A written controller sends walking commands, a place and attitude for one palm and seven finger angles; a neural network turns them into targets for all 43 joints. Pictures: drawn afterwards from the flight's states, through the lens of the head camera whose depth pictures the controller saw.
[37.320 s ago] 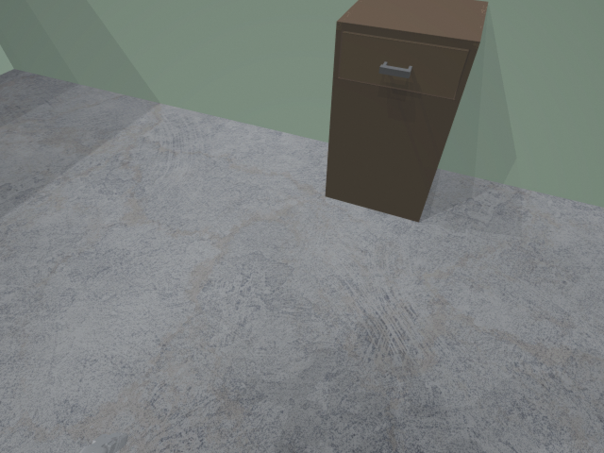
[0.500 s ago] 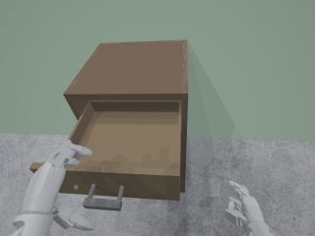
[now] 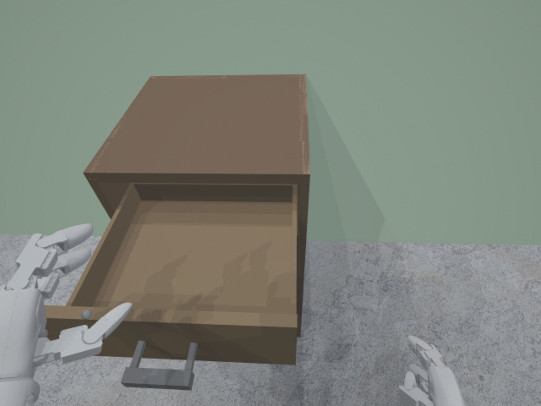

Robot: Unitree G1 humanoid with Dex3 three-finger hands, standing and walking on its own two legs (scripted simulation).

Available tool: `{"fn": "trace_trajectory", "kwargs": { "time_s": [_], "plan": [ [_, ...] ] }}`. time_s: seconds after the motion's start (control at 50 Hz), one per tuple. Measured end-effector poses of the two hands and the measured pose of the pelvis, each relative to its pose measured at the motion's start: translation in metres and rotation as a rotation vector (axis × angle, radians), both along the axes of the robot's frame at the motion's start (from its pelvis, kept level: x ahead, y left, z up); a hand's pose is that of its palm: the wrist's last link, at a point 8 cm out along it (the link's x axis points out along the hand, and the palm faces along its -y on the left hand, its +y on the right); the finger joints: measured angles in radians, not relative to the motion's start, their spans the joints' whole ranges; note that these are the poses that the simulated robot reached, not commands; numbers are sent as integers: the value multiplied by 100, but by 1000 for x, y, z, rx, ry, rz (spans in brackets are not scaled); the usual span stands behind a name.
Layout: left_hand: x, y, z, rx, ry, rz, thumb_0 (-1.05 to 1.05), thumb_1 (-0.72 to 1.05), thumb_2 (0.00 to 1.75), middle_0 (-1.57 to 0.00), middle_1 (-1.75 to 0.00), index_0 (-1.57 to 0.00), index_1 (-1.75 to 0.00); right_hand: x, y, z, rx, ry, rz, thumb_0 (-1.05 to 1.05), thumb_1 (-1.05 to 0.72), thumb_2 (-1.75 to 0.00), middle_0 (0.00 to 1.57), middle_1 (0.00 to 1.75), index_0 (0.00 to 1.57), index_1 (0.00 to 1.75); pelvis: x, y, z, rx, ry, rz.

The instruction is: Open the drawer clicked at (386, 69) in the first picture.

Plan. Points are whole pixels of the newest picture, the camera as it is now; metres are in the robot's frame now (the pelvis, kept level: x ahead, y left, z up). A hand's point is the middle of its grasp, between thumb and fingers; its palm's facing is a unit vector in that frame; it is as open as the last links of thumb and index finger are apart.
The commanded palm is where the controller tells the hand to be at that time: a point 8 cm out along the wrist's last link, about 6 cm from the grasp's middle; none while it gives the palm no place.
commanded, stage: draw the hand back to the body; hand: left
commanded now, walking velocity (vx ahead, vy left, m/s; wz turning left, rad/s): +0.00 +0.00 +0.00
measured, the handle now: (162, 363) +0.20 +0.20 -0.07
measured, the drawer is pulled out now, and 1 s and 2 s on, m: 0.30 0.30 0.30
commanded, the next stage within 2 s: step back with the hand held close in 0.42 s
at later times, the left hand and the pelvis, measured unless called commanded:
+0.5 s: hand (67, 311) +0.17 +0.23 +0.16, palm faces +0.39 -0.82 -0.41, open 7.5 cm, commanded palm +0.12 +0.28 +0.18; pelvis +0.00 +0.00 +0.00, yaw +1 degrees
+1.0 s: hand (36, 339) +0.14 +0.25 +0.16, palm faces +0.25 -0.80 -0.54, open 7.4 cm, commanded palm +0.08 +0.30 +0.18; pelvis -0.05 +0.02 +0.00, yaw +0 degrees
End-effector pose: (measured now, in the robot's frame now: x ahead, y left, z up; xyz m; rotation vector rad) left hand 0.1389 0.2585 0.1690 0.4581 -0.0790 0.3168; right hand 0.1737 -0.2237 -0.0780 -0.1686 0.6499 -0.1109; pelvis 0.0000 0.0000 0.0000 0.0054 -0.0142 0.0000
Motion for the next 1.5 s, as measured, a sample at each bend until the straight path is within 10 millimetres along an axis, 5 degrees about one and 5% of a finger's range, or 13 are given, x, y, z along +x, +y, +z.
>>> {"fn": "trace_trajectory", "kwargs": {
  "time_s": [0.24, 0.54, 0.66, 0.88, 1.16, 1.28, 1.38, 1.5],
  "plan": [
    [2, 18, 7, 9, -29, 91, 1, 63, 79, -23, -47, -23, -47, 24, 10, 6, 32, -30, 26, 1, -91, -90, 20, 30, 20, 30, 3, -1, 1, 3, -4, 6],
    [-6, 14, 9, 3, -31, 79, 2, 87, 89, -21, -31, -22, -31, 10, 9, 4, 27, -7, 32, 1, -91, -90, 20, 30, 21, 30, -4, -3, 2, -1, -17, 10],
    [-3, 24, 20, 86, -64, 49, 2, 88, 90, -21, -31, -22, -30, -5, 3, -1, -1, 69, 26, 1, -91, -90, 20, 30, 21, 30, -14, -1, 3, -24, 10, 21],
    [-10, 26, -2, 98, 79, -77, 2, 88, 90, -21, -30, -22, -30, -41, -2, -2, -48, 166, -64, 1, -91, -90, 20, 30, 20, 30, -35, 15, 1, -27, 49, 0],
    [-70, 24, 11, 127, -49, -3, 2, 89, 90, -21, -30, -22, -30, -69, 19, -6, -33, 52, 21, 1, -91, -90, 20, 30, 21, 30, -81, 7, -11, -42, 41, 32],
    [-98, 9, 10, 88, -84, 52, 2, 88, 90, -21, -30, -22, -30, -99, 4, -17, -42, 113, 31, 1, -90, -90, 20, 30, 21, 31, -94, -5, -11, -25, 24, 44],
    [-99, 13, 11, 69, -130, 49, 2, 88, 90, -21, -30, -22, -30, -120, -15, -12, -80, 151, -9, 1, -90, -90, 20, 30, 21, 31, -96, -7, -8, -16, 28, 64],
    [-102, 7, 8, 97, -117, -8, 2, 89, 90, -21, -30, -21, -30, -130, -25, 0, -65, 104, -13, 2, -91, -90, 20, 30, 21, 30, -126, -20, -8, 4, 17, 20]
  ]
}}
